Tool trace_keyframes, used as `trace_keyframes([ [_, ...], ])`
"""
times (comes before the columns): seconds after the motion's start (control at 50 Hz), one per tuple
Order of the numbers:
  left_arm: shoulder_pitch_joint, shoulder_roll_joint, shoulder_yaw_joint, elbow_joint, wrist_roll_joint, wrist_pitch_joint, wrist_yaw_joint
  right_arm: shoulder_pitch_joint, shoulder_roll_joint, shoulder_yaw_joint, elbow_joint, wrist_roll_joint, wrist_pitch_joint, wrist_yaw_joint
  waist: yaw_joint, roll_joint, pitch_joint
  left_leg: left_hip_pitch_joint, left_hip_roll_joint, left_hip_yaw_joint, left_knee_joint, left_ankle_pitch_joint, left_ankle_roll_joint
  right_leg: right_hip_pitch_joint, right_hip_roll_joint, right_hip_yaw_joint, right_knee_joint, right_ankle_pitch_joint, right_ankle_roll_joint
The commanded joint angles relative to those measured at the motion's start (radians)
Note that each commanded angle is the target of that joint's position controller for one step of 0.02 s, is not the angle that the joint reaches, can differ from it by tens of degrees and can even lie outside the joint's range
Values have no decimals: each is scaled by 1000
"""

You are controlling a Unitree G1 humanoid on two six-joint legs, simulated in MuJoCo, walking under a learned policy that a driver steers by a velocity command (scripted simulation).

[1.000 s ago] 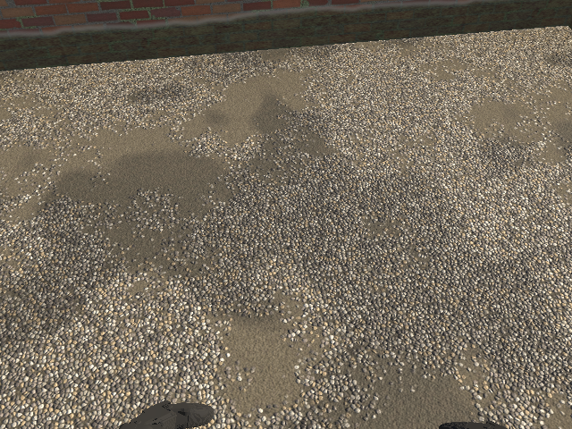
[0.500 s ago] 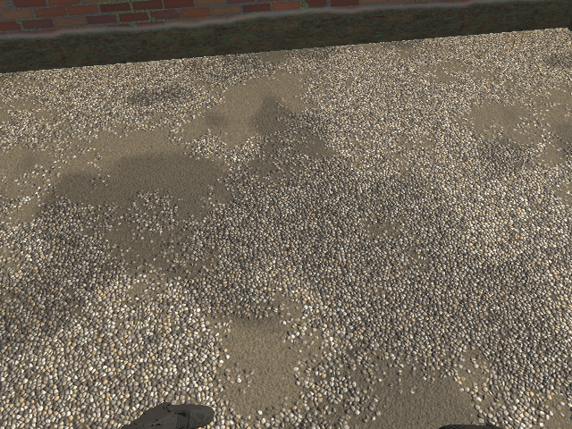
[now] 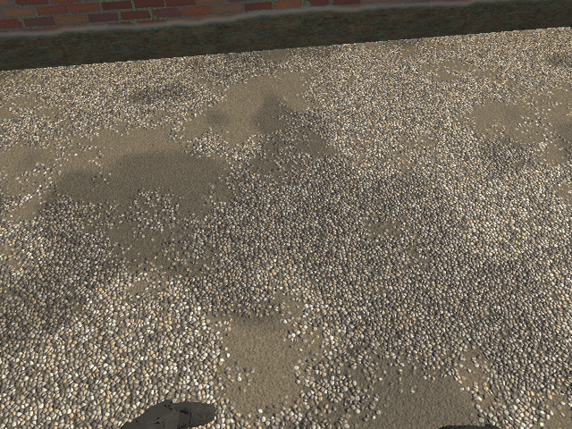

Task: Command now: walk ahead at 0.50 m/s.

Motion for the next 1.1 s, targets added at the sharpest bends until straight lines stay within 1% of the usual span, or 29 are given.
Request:
trace_keyframes([
  [0.02,-110,71,21,-89,-14,-10,16,-58,-53,-15,-86,1,-28,-1,-23,-27,-72,95,37,-53,-107,-14,-2,-67,-93,115,-171,26,-24],
  [0.04,-154,55,14,-118,-10,-12,0,-120,-54,-11,-108,7,-18,-2,1,-14,-4,47,59,-76,-103,154,0,-88,-89,67,-121,204,-22],
  [0.1,-107,51,15,-102,6,-18,-5,-95,-61,-17,-102,-1,-12,-1,8,-1,-80,70,66,-80,-94,179,3,-47,-84,54,-100,247,-22],
  [0.12,-66,65,20,-76,-8,-17,13,-35,-60,-20,-79,-3,-25,-2,-18,-11,-157,126,45,-58,-104,-9,-1,-19,-89,100,-152,60,-24],
  [0.14,-144,56,15,-113,-5,-17,-1,-108,-54,-13,-106,6,-17,-2,-1,-12,-25,52,58,-76,-102,158,0,-70,-88,61,-113,223,-23],
  [0.18,-74,65,20,-80,-9,-14,13,-43,-62,-21,-80,-1,-24,-2,-18,-12,-135,118,42,-58,-102,-12,-1,-32,-93,103,-157,54,-24],
  [0.2,-144,57,15,-114,-7,-14,-1,-112,-54,-12,-108,6,-15,-2,0,-16,-13,47,57,-75,-100,158,-2,-82,-88,60,-117,216,-22],
  [0.26,-67,66,20,-78,-8,-15,13,-39,-62,-21,-80,-2,-23,-2,-18,-12,-142,119,42,-57,-101,-12,-3,-30,-92,101,-157,55,-23],
  [0.3,-151,54,14,-119,-8,-13,0,-116,-54,-11,-106,6,-18,-2,1,-14,-6,47,58,-79,-103,158,0,-86,-90,64,-123,200,-22],
  [0.38,-104,50,15,-102,7,-22,-4,-92,-60,-17,-98,-1,-14,-2,8,2,-95,75,65,-82,-94,181,3,-35,-86,50,-97,252,-23],
  [0.4,-65,65,20,-78,-8,-18,14,-37,-61,-21,-77,-1,-25,-3,-17,-9,-160,126,42,-57,-102,-10,-2,-17,-93,97,-152,62,-24],
  [0.44,-152,54,14,-119,-10,-13,0,-120,-53,-11,-106,7,-17,-2,1,-14,-4,45,57,-77,-102,156,-1,-87,-92,62,-123,203,-22],
  [0.5,-105,50,15,-103,6,-19,-5,-95,-60,-17,-99,-1,-12,-1,8,-1,-80,69,64,-82,-93,182,2,-47,-87,49,-100,245,-22],
  [0.52,-63,63,19,-78,-8,-18,13,-34,-58,-19,-76,-3,-24,-2,-18,-12,-157,125,43,-60,-102,-7,-2,-19,-92,96,-153,57,-24],
  [0.54,-141,54,14,-114,-4,-18,0,-108,-53,-12,-103,6,-16,-2,-1,-12,-25,50,56,-78,-101,161,-1,-69,-91,56,-113,222,-24],
  [0.6,-67,64,19,-80,-9,-15,13,-41,-60,-20,-78,-2,-22,-2,-18,-14,-141,118,40,-58,-99,-11,-4,-31,-96,97,-158,54,-24],
  [0.64,-149,52,13,-120,-8,-13,0,-116,-52,-10,-104,6,-17,-1,1,-16,-7,46,56,-80,-101,158,-1,-85,-93,60,-124,199,-23],
  [0.72,-102,49,15,-103,7,-23,-4,-93,-59,-17,-97,-1,-13,-2,8,2,-95,73,63,-84,-92,181,2,-35,-89,46,-98,250,-24],
  [0.74,-62,63,19,-79,-9,-19,14,-38,-59,-20,-75,-1,-24,-3,-17,-10,-159,125,40,-59,-100,-10,-3,-17,-96,94,-154,58,-25],
  [0.78,-150,52,13,-120,-10,-14,0,-121,-52,-10,-104,7,-16,-2,2,-15,-4,43,55,-79,-100,157,-2,-87,-95,58,-124,200,-23],
  [0.84,-102,48,14,-104,6,-20,-5,-96,-59,-16,-98,-1,-11,-1,9,-2,-80,67,62,-85,-92,182,1,-47,-90,44,-101,242,-23],
  [0.86,-60,61,18,-79,-8,-19,13,-35,-57,-19,-74,-2,-24,-2,-17,-12,-157,124,42,-62,-101,-7,-3,-20,-95,92,-154,53,-25],
  [0.88,-139,53,14,-115,-4,-19,-1,-109,-52,-12,-101,6,-16,-2,0,-13,-25,48,54,-80,-100,161,-2,-69,-94,51,-114,219,-24],
  [0.92,-68,61,18,-82,-9,-16,13,-44,-59,-19,-75,-1,-23,-2,-17,-13,-134,115,39,-62,-99,-11,-2,-33,-99,95,-159,47,-25],
  [0.94,-138,53,13,-117,-6,-16,-1,-112,-52,-11,-103,6,-13,-2,1,-17,-13,43,53,-80,-98,161,-4,-80,-94,50,-118,212,-23],
  [0.98,-104,46,13,-106,6,-21,-5,-99,-60,-17,-96,0,-12,-1,8,0,-79,68,59,-86,-91,175,1,-44,-94,45,-103,242,-25],
  [1.0,-61,62,18,-81,-8,-17,13,-40,-59,-19,-75,-1,-22,-2,-17,-14,-142,117,38,-61,-98,-9,-4,-31,-98,92,-159,48,-24],
  [1.04,-145,51,13,-121,-8,-15,0,-117,-52,-10,-101,6,-17,-2,2,-15,-6,43,54,-83,-100,161,-2,-84,-97,55,-124,197,-24],
  [1.1,-98,48,14,-105,7,-21,-5,-96,-59,-16,-95,-1,-11,-1,10,0,-80,67,61,-88,-92,186,1,-45,-92,40,-101,242,-23],
])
